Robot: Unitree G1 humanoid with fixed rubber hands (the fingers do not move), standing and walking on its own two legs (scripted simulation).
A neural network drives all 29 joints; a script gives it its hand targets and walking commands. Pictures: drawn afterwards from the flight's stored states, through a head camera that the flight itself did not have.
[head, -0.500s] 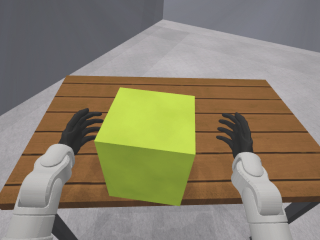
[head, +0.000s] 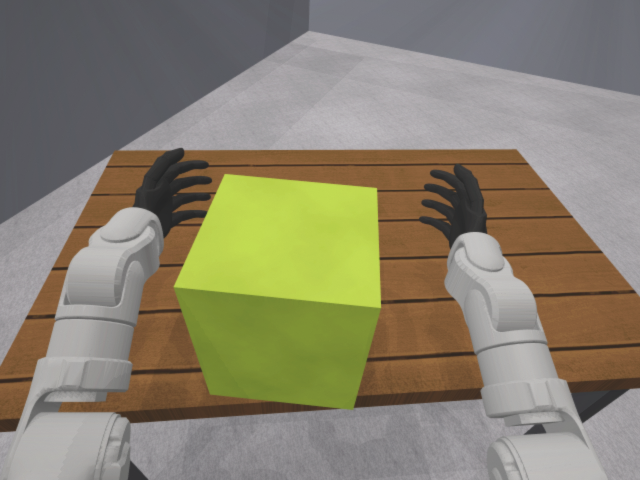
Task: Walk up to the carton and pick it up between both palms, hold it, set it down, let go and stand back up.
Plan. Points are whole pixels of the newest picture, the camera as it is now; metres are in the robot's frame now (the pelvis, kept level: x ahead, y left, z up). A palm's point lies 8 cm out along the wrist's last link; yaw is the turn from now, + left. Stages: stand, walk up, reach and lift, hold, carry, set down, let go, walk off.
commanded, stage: reach and lift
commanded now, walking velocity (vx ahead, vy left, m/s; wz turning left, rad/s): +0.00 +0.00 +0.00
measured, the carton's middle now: (290, 294) +0.37 +0.03 +0.04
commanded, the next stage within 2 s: none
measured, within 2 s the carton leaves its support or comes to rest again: neither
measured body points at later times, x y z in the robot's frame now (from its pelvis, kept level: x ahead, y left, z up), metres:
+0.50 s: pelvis +0.00 +0.00 +0.00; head +0.00 +0.02 +0.45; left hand +0.42 +0.20 +0.13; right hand +0.38 -0.19 +0.11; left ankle -0.01 +0.11 -0.75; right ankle +0.00 -0.13 -0.75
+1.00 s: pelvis +0.01 +0.00 +0.00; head +0.04 +0.01 +0.45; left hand +0.43 +0.17 +0.08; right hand +0.39 -0.18 +0.07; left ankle -0.01 +0.11 -0.75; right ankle +0.00 -0.13 -0.75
